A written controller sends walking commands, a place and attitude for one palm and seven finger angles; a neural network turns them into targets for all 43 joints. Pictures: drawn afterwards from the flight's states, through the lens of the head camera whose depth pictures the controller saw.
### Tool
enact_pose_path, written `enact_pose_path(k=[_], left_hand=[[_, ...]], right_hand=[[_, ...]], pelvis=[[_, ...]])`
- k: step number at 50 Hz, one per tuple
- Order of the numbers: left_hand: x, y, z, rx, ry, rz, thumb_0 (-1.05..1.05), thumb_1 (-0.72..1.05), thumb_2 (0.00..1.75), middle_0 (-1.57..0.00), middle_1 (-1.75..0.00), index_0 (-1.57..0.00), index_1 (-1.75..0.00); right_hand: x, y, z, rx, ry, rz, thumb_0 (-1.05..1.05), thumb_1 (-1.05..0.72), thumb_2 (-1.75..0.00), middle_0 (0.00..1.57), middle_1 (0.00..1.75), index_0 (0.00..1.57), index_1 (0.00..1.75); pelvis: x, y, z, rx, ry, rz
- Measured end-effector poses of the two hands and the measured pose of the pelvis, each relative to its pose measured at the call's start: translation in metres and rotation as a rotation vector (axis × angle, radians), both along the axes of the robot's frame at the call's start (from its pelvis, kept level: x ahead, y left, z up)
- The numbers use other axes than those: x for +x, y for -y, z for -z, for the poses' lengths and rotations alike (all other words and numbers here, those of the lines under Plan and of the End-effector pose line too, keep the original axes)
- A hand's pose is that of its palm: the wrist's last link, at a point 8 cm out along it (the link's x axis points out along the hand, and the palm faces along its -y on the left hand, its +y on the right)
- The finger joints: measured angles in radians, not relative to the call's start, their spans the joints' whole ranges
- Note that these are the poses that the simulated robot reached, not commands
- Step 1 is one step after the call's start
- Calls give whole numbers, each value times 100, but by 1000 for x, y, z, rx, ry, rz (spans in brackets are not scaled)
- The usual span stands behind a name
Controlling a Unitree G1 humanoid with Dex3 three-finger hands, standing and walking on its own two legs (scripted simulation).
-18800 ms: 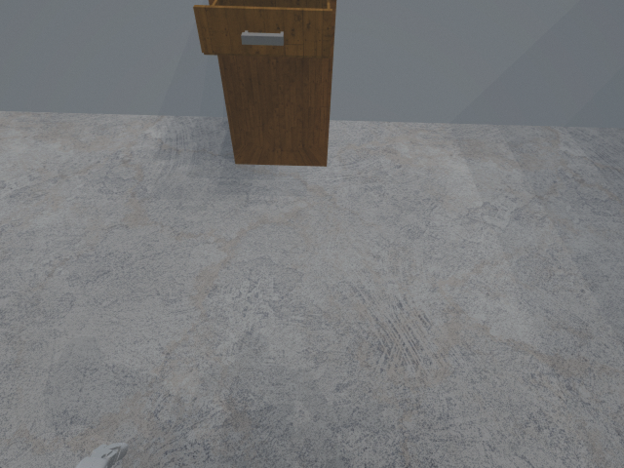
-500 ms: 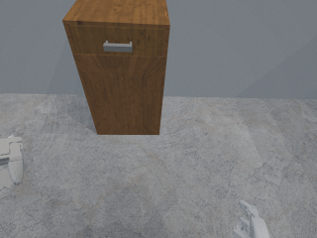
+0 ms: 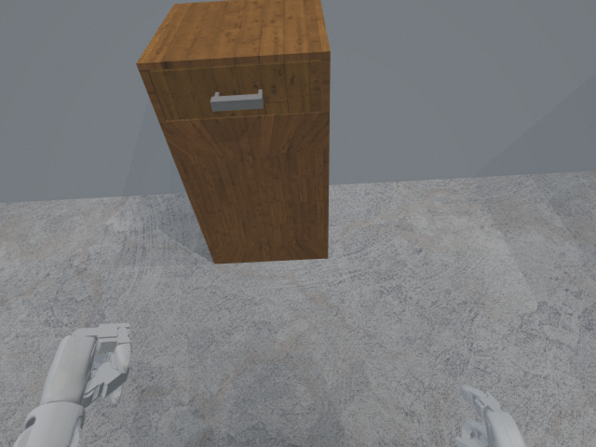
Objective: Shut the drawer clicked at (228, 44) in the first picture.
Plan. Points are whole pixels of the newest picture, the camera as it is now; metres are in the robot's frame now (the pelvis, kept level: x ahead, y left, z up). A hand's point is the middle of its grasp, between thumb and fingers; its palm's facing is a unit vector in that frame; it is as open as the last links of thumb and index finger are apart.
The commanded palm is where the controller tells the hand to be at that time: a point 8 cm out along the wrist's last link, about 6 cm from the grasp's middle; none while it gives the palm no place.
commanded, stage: let the arm hang, fingers relaxed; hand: left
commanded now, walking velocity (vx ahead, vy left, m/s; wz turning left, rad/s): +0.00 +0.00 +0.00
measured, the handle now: (238, 98) +0.92 +0.21 +0.00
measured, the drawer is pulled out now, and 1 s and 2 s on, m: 0.00 0.00 0.00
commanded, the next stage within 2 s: look to check the result in 0.98 s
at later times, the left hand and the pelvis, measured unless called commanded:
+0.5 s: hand out of the picture -0.05 +0.21 -0.16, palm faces +0.01 -0.97 -0.26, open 5.7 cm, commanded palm none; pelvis -0.02 +0.01 +0.01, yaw +0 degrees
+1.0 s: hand out of the picture -0.01 +0.16 -0.16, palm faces +0.02 -0.98 -0.18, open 7.3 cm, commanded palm none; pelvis +0.00 +0.00 +0.01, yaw -1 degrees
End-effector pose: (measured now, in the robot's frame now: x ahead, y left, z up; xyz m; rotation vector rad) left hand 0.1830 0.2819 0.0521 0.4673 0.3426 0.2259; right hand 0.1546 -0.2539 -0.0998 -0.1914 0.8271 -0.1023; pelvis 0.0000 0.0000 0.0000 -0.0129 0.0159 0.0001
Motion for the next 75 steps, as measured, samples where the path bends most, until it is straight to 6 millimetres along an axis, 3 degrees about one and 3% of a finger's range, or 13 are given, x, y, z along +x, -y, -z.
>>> enact_pose_path(k=[4, 8, 11, 15, 19, 23, 28, 37, 52, 75], left_hand=[[-41, 17, 107, -163, -425, -66, 0, 91, 90, -126, -146, -126, -146], [-100, 53, 170, -312, -699, -89, 1, 91, 90, -113, -133, -113, -133], [-133, 43, 184, -316, -782, -169, 1, 91, 90, -102, -127, -102, -121], [-177, 32, 187, -320, -909, -224, 1, 91, 90, -86, -110, -87, -104], [-211, 25, 181, -306, -1008, -275, 1, 91, 90, -71, -91, -72, -88], [-230, 24, 176, -294, -1063, -307, 1, 91, 90, -56, -72, -56, -70], [-233, 31, 176, -301, -1074, -312, 0, 91, 90, -38, -51, -38, -50], [-205, 61, 185, -356, -1025, -256, 0, 91, 90, -23, -33, -22, -33], [-191, 76, 186, -367, -1035, -260, 0, 92, 90, -20, -30, -20, -30], [-177, 87, 183, -362, -1019, -268, 0, 91, 90, -20, -29, -19, -29]], right_hand=[[-33, 0, 12, -11, -105, 33, 1, -91, -90, 20, 30, 20, 30], [-83, -4, 14, -39, -267, 54, 1, -91, -90, 20, 30, 20, 30], [-120, -10, 16, -46, -399, 61, 1, -91, -90, 20, 30, 19, 30], [-158, -20, 22, -26, -526, 85, 1, -91, -90, 20, 30, 20, 30], [-181, -33, 30, 15, -592, 105, 1, -91, -90, 20, 30, 19, 30], [-192, -46, 37, 56, -615, 118, 1, -91, -90, 20, 30, 20, 30], [-194, -58, 42, 92, -613, 129, 1, -91, -90, 20, 30, 20, 30], [-190, -63, 43, 111, -600, 148, 1, -91, -90, 20, 30, 20, 30], [-193, -51, 39, 99, -650, 177, 1, -91, -90, 20, 30, 19, 30], [-163, -35, 41, 92, -608, 158, 1, -92, -90, 20, 30, 19, 30]], pelvis=[[-5, -3, 2, 10, 14, 3], [-10, -1, 0, 10, 31, 1], [-14, 1, -4, 2, 33, -8], [-17, -2, -7, -7, 31, -13], [-17, -7, -9, -6, 30, -10], [-16, -10, -10, 0, 32, -3], [-14, -10, -11, 6, 38, 5], [-10, -7, -11, 12, 43, 14], [3, 4, -12, 12, 37, 13], [16, 17, -13, 14, 45, 12]])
